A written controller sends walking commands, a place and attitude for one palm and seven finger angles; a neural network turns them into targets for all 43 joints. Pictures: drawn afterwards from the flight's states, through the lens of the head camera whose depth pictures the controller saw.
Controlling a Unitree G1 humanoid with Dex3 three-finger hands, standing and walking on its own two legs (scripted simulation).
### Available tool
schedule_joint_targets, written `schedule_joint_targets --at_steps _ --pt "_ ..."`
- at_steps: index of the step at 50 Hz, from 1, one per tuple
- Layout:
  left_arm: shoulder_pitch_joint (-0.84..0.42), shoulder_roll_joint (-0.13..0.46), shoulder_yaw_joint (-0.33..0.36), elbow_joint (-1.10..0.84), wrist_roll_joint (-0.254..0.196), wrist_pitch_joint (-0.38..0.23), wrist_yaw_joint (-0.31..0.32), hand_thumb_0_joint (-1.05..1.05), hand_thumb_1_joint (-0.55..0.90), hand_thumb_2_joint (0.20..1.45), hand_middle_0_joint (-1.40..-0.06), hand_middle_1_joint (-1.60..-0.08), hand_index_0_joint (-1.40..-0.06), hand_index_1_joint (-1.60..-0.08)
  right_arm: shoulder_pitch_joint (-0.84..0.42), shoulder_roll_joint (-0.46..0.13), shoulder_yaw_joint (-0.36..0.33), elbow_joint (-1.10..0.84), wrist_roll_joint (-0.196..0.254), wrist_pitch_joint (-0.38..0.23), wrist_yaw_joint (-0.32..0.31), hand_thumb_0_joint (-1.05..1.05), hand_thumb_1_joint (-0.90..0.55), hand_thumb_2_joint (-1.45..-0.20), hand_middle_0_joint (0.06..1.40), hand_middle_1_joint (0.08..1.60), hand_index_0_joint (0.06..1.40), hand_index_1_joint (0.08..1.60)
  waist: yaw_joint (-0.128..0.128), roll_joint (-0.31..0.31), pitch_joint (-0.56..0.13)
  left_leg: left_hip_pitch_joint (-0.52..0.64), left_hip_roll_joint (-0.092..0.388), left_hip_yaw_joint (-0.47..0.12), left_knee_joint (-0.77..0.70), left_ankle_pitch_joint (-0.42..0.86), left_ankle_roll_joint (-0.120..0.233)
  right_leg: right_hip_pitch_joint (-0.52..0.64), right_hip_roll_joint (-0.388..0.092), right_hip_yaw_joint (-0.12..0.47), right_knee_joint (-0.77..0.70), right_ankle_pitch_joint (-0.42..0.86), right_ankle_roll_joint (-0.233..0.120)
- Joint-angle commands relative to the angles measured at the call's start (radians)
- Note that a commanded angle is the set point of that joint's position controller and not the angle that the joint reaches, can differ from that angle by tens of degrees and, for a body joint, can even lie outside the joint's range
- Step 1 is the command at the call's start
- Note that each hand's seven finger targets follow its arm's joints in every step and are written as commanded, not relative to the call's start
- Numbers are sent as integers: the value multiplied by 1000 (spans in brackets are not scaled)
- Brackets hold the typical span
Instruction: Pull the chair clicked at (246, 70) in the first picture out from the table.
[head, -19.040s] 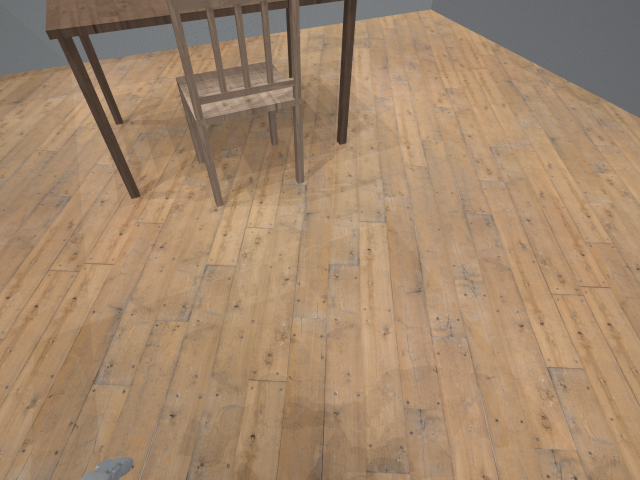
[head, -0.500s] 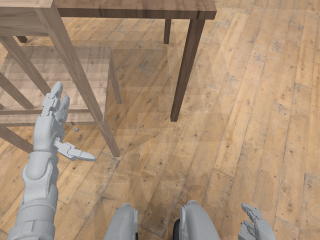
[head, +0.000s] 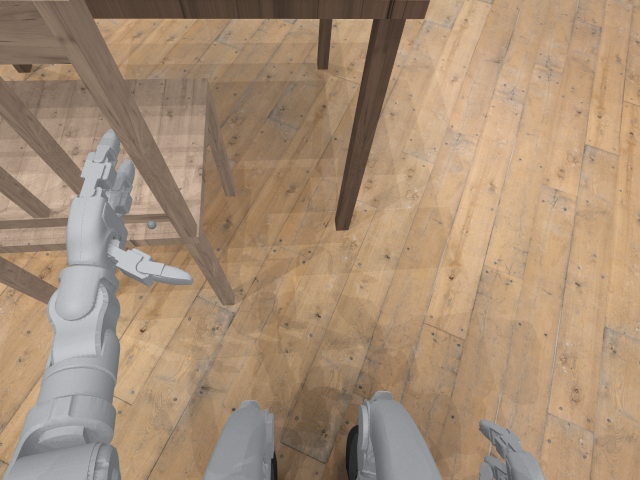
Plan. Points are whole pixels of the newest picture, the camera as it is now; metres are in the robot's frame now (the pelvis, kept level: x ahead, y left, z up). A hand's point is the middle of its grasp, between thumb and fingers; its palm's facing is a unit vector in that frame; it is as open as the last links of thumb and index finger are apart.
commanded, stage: push the fingers through the gap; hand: left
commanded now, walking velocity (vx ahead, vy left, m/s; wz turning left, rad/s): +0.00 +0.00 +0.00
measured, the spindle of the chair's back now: out of the picture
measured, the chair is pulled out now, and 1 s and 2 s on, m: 0.00 0.00 0.00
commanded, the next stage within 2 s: hook a spindle and tug to test in 1.14 s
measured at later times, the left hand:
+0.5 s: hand (156, 197) +0.44 +0.21 +0.02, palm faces +0.06 -1.00 -0.05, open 16.9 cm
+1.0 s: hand (159, 178) +0.47 +0.21 +0.02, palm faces +0.07 -1.00 -0.05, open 16.9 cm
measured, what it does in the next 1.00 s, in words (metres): stands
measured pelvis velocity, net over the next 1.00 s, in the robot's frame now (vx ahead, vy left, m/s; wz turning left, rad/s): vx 0.00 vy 0.00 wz -0.02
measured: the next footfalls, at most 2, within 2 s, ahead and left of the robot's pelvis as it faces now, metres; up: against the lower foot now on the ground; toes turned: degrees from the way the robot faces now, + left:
none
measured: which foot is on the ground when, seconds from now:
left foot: down 0.00-1.00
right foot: down 0.00-1.00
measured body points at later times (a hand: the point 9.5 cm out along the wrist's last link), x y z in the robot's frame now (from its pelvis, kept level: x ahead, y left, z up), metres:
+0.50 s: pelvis -0.01 +0.00 +0.00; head +0.14 +0.02 +0.42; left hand +0.43 +0.26 +0.03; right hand +0.08 -0.27 -0.12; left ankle +0.00 +0.11 -0.62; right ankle +0.04 -0.13 -0.62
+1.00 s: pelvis +0.00 +0.00 +0.00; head +0.16 +0.02 +0.42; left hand +0.46 +0.26 +0.03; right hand +0.04 -0.27 -0.12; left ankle +0.00 +0.11 -0.62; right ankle +0.04 -0.13 -0.62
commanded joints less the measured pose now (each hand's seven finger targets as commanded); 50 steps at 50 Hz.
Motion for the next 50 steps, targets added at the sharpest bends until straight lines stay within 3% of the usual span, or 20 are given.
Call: schedule_joint_targets --at_steps 1,4,7,13,18,19,21,23,30,36,41,42,45,47,49,50 --pt "-256 177 29 -168 -19 -74 -4 0 -500 300 -60 -80 -60 -80 89 -161 -62 -81 8 -24 -13 0 -900 -900 200 300 200 300 -10 67 -468 286 -19 -44 -176 433 -12 314 40 19 -120 286 -21" --pt "-296 201 50 -117 -17 -72 -5 0 -500 300 -60 -80 -60 -80 99 -168 -60 -71 7 -17 -13 0 -900 -900 200 300 200 300 -21 33 -444 241 -21 -44 -174 392 -6 319 40 21 -123 271 -19" --pt "-311 226 71 -132 -17 -86 -7 0 -500 300 -60 -80 -60 -80 101 -166 -63 -71 5 -13 -12 0 -900 -900 200 300 200 300 -7 77 -476 266 -23 -37 -175 412 -8 333 38 29 -126 285 -22" --pt "-410 246 66 -108 -4 -114 -4 0 -500 300 -60 -80 -60 -80 115 -168 -61 -58 -2 -7 -11 0 -900 -900 200 300 200 300 -27 111 -484 290 -19 -47 -167 430 -9 297 41 25 -117 279 -24" --pt "-445 245 63 -29 5 -110 -5 0 -500 300 -60 -80 -60 -80 126 -174 -60 -49 -4 1 -8 0 -900 -900 200 300 200 300 -37 89 -473 276 -19 -51 -167 406 -7 285 42 24 -121 257 -24" --pt "-467 245 61 -15 8 -107 -7 0 -500 300 -60 -80 -60 -80 126 -175 -58 -46 -4 3 -7 0 -900 -900 200 300 200 300 -41 112 -474 274 -21 -46 -165 401 -8 280 40 25 -123 257 -22" --pt "-477 275 87 35 10 -102 -9 0 -500 300 -60 -80 -60 -80 131 -178 -57 -42 -3 9 -8 0 -900 -900 200 300 200 300 -44 61 -460 233 -22 -44 -162 366 -2 298 41 29 -129 244 -19" --pt "-512 294 98 52 12 -105 -10 0 -500 300 -60 -80 -60 -80 136 -178 -55 -44 -6 12 -10 0 -900 -900 200 300 200 300 -48 67 -459 219 -23 -47 -160 360 1 299 41 32 -126 243 -20" --pt "-631 337 113 67 30 -134 -12 0 -500 300 -60 -80 -60 -80 154 -183 -51 -35 -16 24 -5 0 -900 -900 200 300 200 300 -59 124 -536 270 -20 -55 -143 401 -1 276 44 32 -111 256 -20" --pt "-682 343 111 168 39 -112 -22 0 -500 300 -60 -80 -60 -80 177 -193 -49 -23 -17 44 -1 0 -900 -900 200 300 200 300 -83 103 -483 236 -15 -61 -143 374 2 241 47 24 -116 229 -17" --pt "-636 385 154 161 44 -114 -17 0 -500 300 -60 -80 -60 -80 187 -191 -48 -40 -19 61 5 0 -900 -900 200 300 200 300 -55 98 -542 246 -16 -56 -141 421 2 288 49 29 -110 276 -19" --pt "-640 368 142 126 41 -119 -17 0 -500 300 -60 -80 -60 -80 184 -187 -49 -45 -19 62 8 0 -900 -900 200 300 200 300 -58 124 -561 261 -17 -51 -139 431 3 293 49 33 -113 289 -17" --pt "-596 394 167 111 38 -120 -14 0 -500 300 -60 -80 -60 -80 189 -188 -51 -48 -18 70 13 0 -900 -900 200 300 200 300 -51 102 -559 256 -14 -50 -142 451 3 321 51 33 -117 317 -16" --pt "-578 380 158 87 37 -119 -13 0 -500 300 -60 -80 -60 -80 187 -185 -52 -53 -15 74 14 0 -900 -900 200 300 200 300 -49 102 -553 259 -15 -47 -149 450 3 333 52 33 -122 323 -16" --pt "-583 350 135 64 32 -119 -13 0 -500 300 -60 -80 -60 -80 186 -183 -53 -51 -14 74 17 0 -900 -900 200 300 200 300 -56 127 -550 288 -13 -50 -154 464 0 313 53 29 -126 322 -16" --pt "-568 370 153 62 32 -119 -12 0 -500 300 -60 -80 -60 -80 187 -186 -54 -49 -15 76 17 0 -900 -900 200 300 200 300 -49 130 -543 290 -11 -51 -158 467 -2 314 53 28 -127 319 -17"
